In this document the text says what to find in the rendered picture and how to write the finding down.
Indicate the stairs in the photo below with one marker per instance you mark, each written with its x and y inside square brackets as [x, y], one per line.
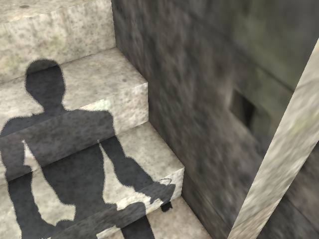
[79, 158]

